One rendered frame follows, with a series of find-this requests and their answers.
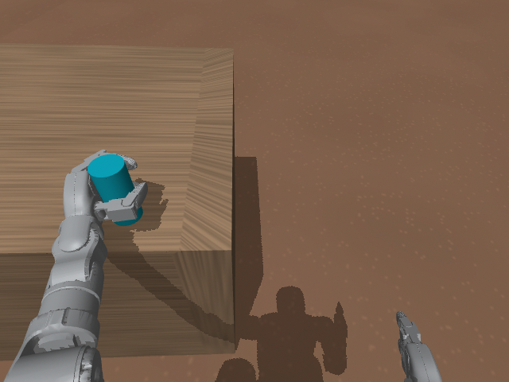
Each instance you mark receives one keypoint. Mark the can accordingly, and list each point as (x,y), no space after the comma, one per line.
(112,180)

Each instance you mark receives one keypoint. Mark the left robot arm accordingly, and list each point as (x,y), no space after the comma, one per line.
(60,343)

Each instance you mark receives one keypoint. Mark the left robot hand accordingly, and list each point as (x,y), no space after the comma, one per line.
(81,197)

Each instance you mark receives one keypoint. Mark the right robot hand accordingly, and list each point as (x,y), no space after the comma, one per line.
(417,360)

